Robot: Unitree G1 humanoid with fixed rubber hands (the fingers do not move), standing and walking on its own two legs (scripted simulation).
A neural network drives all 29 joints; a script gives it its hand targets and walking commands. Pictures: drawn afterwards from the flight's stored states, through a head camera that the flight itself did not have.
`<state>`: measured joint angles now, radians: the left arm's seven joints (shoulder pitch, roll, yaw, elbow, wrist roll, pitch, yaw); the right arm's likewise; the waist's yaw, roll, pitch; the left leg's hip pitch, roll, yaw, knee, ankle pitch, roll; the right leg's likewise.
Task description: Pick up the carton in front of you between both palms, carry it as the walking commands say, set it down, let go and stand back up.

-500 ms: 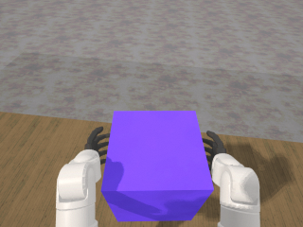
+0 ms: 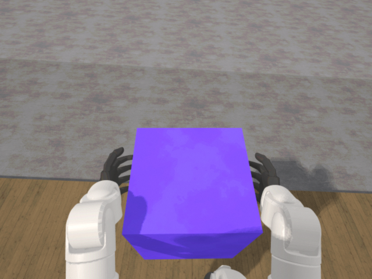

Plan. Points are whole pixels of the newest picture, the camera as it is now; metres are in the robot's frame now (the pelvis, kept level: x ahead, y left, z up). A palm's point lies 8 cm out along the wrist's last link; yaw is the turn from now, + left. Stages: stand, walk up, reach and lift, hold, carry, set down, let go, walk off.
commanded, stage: carry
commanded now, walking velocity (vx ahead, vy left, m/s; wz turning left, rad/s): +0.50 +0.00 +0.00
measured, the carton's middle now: (189, 199) +0.28 -0.01 +0.01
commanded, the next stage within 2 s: none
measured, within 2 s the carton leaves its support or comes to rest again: neither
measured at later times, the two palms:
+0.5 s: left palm (134, 67) +0.64 +0.14 +0.10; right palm (235, 71) +0.65 -0.15 +0.10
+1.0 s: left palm (140, 17) +1.03 +0.17 +0.09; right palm (213, 21) +1.02 -0.13 +0.09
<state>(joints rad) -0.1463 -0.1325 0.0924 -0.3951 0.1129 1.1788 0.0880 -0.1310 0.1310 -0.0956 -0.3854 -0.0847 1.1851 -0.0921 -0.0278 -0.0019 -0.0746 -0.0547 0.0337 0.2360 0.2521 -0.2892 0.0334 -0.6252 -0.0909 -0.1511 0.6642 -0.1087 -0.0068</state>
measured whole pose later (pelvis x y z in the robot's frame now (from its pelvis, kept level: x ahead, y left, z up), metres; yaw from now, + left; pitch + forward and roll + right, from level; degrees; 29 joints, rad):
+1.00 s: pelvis +0.65 +0.02 -0.02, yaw +2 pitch +7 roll -1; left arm -0.65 -0.04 0.25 -0.07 0.07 1.18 0.12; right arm -0.64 0.07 -0.23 -0.05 -0.06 1.18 -0.14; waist -0.04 -0.01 0.03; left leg -0.25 -0.01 0.13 0.57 -0.45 0.07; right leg -0.70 -0.03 -0.05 0.97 -0.17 -0.04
